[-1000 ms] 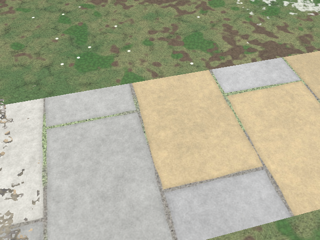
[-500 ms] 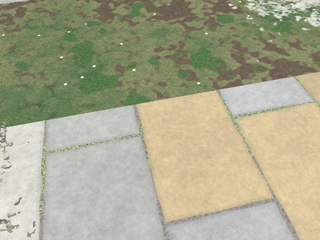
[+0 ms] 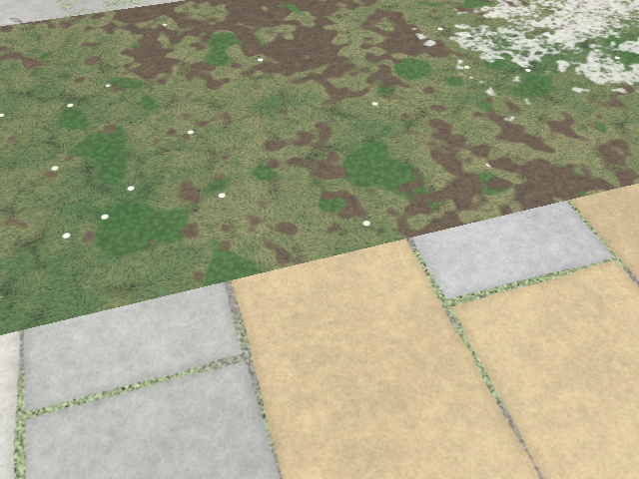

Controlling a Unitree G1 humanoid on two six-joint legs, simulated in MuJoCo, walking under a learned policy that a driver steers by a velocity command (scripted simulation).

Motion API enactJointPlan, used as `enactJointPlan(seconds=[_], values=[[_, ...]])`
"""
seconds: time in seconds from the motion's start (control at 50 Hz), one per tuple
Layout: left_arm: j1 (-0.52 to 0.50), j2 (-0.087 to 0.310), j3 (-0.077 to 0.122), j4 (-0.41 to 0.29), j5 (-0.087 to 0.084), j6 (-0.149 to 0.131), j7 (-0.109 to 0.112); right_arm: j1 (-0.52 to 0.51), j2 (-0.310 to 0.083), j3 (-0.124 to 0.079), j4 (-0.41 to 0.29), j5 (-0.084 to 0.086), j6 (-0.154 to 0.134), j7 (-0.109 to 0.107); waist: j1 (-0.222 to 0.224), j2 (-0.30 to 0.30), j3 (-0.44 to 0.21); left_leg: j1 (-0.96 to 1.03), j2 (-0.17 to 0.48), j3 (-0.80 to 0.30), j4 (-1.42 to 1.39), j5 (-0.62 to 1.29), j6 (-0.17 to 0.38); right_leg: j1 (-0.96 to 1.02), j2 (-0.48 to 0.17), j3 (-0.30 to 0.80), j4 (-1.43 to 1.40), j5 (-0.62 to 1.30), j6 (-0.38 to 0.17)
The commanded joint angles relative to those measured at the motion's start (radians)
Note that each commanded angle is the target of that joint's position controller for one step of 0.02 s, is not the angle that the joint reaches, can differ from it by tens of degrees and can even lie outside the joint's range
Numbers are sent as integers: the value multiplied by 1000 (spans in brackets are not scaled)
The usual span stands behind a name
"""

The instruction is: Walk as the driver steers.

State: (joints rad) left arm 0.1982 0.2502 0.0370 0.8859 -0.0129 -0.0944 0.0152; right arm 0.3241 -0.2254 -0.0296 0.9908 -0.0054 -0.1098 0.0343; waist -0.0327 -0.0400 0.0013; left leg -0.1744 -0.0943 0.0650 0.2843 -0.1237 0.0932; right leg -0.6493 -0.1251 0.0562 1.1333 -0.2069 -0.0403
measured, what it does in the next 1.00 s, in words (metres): walks ahead, turning left: right foot, then left foot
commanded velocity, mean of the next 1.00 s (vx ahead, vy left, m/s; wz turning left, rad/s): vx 0.50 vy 0.00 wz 0.33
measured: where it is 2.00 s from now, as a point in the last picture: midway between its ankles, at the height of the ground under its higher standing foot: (219, 301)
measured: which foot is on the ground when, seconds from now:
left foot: down 0.00-0.32, up 0.34-0.84, down 0.86-1.00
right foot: up 0.00-0.28, down 0.30-0.88, up 0.90-1.00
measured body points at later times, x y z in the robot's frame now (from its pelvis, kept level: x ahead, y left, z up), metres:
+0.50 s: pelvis +0.27 -0.08 +0.00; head +0.29 -0.09 +0.45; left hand +0.31 +0.19 -0.12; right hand +0.36 -0.34 -0.14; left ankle +0.26 +0.09 -0.65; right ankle +0.29 -0.17 -0.74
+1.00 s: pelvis +0.52 +0.03 -0.01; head +0.55 +0.05 +0.43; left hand +0.52 +0.32 -0.13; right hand +0.73 -0.18 -0.13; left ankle +0.55 +0.10 -0.74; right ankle +0.49 -0.16 -0.64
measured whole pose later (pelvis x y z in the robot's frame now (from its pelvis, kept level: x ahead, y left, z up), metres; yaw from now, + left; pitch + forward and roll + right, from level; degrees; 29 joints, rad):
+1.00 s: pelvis +0.52 +0.03 -0.01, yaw +24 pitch +1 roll +0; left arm 0.19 0.27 0.06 0.85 -0.02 -0.13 0.01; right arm 0.22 -0.26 -0.09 0.79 0.02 -0.06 0.04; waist 0.00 -0.01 0.05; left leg -0.36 -0.10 0.02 0.51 -0.18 0.11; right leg -0.43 -0.08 0.04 1.24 -0.38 -0.01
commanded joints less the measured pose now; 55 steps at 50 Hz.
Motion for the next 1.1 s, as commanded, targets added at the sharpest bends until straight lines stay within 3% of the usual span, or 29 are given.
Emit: enactJointPlan(seconds=[0.02, 0.1, 0.2, 0.24, 0.26, 0.28, 0.3, 0.32, 0.34, 0.36, 0.4, 0.44, 0.48, 0.58, 0.66, 0.74, 0.8, 0.82, 0.84, 0.86, 0.88, 0.9, 0.92, 0.94, 0.96, 0.98, 1.0, 1.04, 1.1], values=[[33, 42, 12, -42, 12, 5, 7, -40, -134, -22, -56, 2, -16, -20, 47, 75, 53, -96, 284, -216, -203, 64, 172, -28, -43, 3, -146, 153, 28], [-125, 29, 6, -82, 4, -5, -5, 38, -161, -27, -39, 17, -4, -34, -11, 79, 53, -13, 266, -165, -186, 80, 127, 2, 2, -34, -426, 303, 36], [-249, 42, 2, -131, -10, -14, -35, 112, -170, -32, -6, 26, 17, -36, -49, 95, 81, 142, 325, -180, -115, 54, 112, 1, 31, -44, -575, 224, 18], [-234, 64, 10, -140, -9, -24, -44, 110, -178, -37, -3, 28, 27, -38, -25, 104, 72, 175, 348, -206, -60, 93, 98, 63, 47, -46, -622, 146, -8], [-181, 82, 19, -131, -9, -30, -45, 94, -185, -38, -6, 28, 33, -38, 12, 114, 48, 169, 344, -210, -2, 184, 87, 151, 70, -62, -646, 115, -21], [-55, 116, 41, -94, -6, -34, -41, 73, -176, -33, -14, 24, 37, -38, 80, 108, -19, 142, 298, -184, 136, 329, 66, 321, 101, -82, -674, 103, -41], [152, 190, 69, -45, 2, -39, -32, 53, -136, -16, -38, 11, 36, -36, 162, 60, -165, -4, 233, -133, 401, 296, 32, 623, 7, 11, -642, 127, -94], [294, 304, 99, -19, 19, -30, -28, 148, -17, 18, -57, 11, 17, -31, 156, -179, -326, -420, 67, -32, 809, -72, -50, 1039, -257, 408, -691, 20, -229], [315, 225, 77, -15, 23, -28, -30, 157, -55, 11, -42, 31, -5, -29, 164, -214, -391, -542, 49, -193, 987, -429, -43, 1050, -317, 651, -816, -66, -258], [225, 157, 55, -29, 19, -31, -29, 80, -153, -19, -61, 59, -11, -30, 143, -137, -240, -611, 104, -224, 1052, -365, -25, 917, -289, 503, -829, -71, -202], [56, 82, 30, -53, 10, -32, -36, -2, -140, -28, -79, 47, 3, -43, 80, -42, -84, -557, 189, -185, 972, -195, -29, 652, -204, 245, -902, 27, -144], [12, 53, 25, -39, 21, -38, -39, 29, -97, -36, -72, 41, 34, -43, 30, -73, -27, -456, 224, -179, 907, -111, -35, 514, -139, 91, -964, 106, -112], [31, 67, 32, -16, 29, -43, -34, 35, -66, -38, -77, 42, 55, -41, 15, -53, -3, -465, 222, -175, 901, -58, -39, 485, -124, -7, -981, 233, -119], [71, 101, 43, 12, 34, -35, -6, -96, -63, -47, -144, 31, 61, -33, 30, -21, 44, -576, 211, -188, 690, 124, -56, 538, -129, -126, -1004, 309, -123], [118, 131, 51, 27, 24, -21, 11, -236, -43, -37, -202, 22, 58, -6, 76, 2, 86, -582, 207, -108, 503, 200, -46, 607, -149, -197, -1013, 302, -113], [170, 148, 60, 45, 9, 4, 15, -338, -36, -31, -268, 28, 57, 20, 102, 4, 115, -619, 196, -45, 413, 112, -18, 745, -185, -242, -949, 386, -102], [133, 187, 72, 30, -1, 21, 18, -311, -69, -47, -297, 31, 61, 32, 51, -40, 60, -457, 121, 46, 387, -26, 29, 766, -184, -291, -804, 779, -74], [117, 203, 76, 23, -3, 27, 22, -246, -95, -62, -290, 33, 64, 32, 8, -62, 12, -354, 79, 74, 391, -74, 51, 761, -179, -302, -696, 937, -64], [93, 215, 78, 16, -7, 34, 22, -121, -138, -86, -265, 37, 65, 29, -66, -62, -58, -180, 36, 87, 343, -61, 81, 720, -158, -315, -519, 998, -46], [83, 211, 74, 3, -8, 32, 22, 44, -211, -124, -221, 35, 68, 12, -147, -19, -143, 104, 29, 21, 266, -6, 124, 558, -111, -320, -262, 832, -4], [116, 92, 43, -36, 31, 16, 14, 100, -313, -145, -201, 35, 74, -11, -90, 224, -194, 379, 266, -379, 239, 12, 213, 191, 13, -300, 91, 4, 42], [148, 54, 20, -84, 7, -32, -2, 90, -331, -135, -241, 18, 54, -3, -37, 273, -370, 578, 444, -925, 53, -136, 392, -62, 176, -47, 320, -414, 57], [9, 130, 40, -112, -31, -63, -13, 94, -247, -113, -233, 12, 43, 3, -91, 146, -295, 548, 415, -831, -2, -104, 320, -173, 118, 48, 333, -333, 33], [-24, 130, 38, -126, -37, -75, -15, 40, -201, -101, -235, 20, 35, 2, -59, 113, -176, 413, 375, -661, 7, -27, 274, -188, 75, 35, 255, -234, 10], [-17, 125, 41, -107, -14, -74, -5, -46, -171, -91, -256, 27, 31, 3, -5, 23, -116, 255, 324, -542, 6, 56, 231, -117, 29, 32, 169, -163, 12], [-3, 139, 53, -103, 5, -62, 0, -100, -138, -80, -273, 24, 30, 1, 30, 26, -83, 139, 288, -464, -8, 142, 210, -45, 4, 30, 97, -125, 21], [14, 141, 58, -106, 10, -45, -2, -115, -125, -74, -283, 18, 30, -3, 54, 45, -77, 70, 268, -433, -31, 177, 204, 12, -10, 33, 62, -100, 31], [7, 115, 57, -123, 23, -23, -1, -96, -149, -78, -282, 22, 25, -15, 64, 52, -63, 0, 248, -389, -52, 262, 212, 37, -6, 12, -18, -68, 62], [-105, 93, 49, -168, 31, -12, 5, -37, -185, -87, -275, 24, 28, -37, 34, 73, -26, -40, 214, -339, -61, 282, 192, 0, 24, -8, -206, 75, 96]])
